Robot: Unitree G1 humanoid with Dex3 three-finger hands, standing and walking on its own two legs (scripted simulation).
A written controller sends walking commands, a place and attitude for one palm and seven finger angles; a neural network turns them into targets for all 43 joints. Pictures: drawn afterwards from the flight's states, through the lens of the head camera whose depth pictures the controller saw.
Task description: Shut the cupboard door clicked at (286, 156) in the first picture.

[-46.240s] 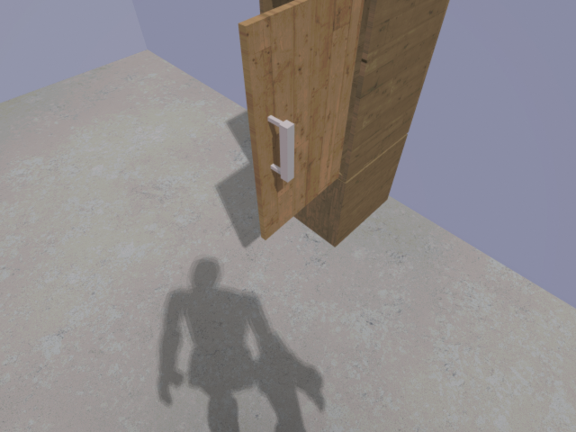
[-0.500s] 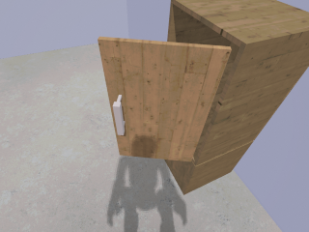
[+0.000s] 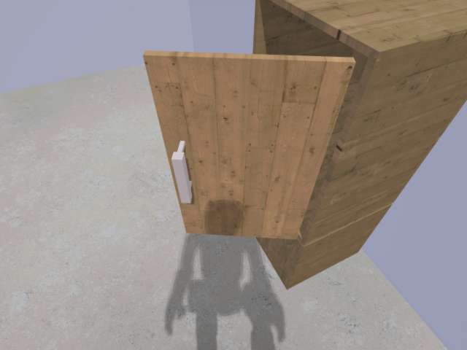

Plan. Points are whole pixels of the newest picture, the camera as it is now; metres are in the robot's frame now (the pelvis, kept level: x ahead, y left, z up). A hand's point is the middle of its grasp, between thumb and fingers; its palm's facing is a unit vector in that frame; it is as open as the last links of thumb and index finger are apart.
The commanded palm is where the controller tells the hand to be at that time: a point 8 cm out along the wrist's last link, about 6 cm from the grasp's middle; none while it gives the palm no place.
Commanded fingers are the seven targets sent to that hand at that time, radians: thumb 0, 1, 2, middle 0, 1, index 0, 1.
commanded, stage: look again from close up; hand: left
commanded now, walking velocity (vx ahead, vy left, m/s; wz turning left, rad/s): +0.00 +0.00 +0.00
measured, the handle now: (184, 172) +0.49 +0.14 -0.01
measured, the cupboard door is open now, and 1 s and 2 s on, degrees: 60 60 60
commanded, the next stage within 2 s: raise the hand and make a fist in 0.20 s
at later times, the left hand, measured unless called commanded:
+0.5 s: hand (133, 297) +0.21 +0.18 +0.00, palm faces +0.18 -0.98 -0.03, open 7.2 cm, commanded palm +0.12 +0.23 -0.06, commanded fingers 0.00 0.90 0.90 -0.38 -0.50 -0.38 -0.50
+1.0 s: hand (145, 312) +0.19 +0.17 -0.04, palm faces -0.05 -1.00 -0.02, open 4.8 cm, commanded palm +0.15 +0.23 -0.04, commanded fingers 0.00 0.90 0.90 -0.84 -1.00 -0.84 -1.00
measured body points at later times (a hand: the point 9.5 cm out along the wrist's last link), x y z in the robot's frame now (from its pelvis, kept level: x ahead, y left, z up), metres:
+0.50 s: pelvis +0.00 -0.01 -0.03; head +0.01 +0.00 +0.42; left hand +0.19 +0.23 +0.00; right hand +0.14 -0.25 -0.11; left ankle +0.05 +0.08 -0.73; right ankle +0.02 -0.11 -0.73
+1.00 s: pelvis +0.01 -0.03 -0.10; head +0.07 -0.02 +0.35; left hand +0.19 +0.22 -0.04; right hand +0.22 -0.23 -0.17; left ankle +0.05 +0.08 -0.73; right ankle +0.02 -0.11 -0.73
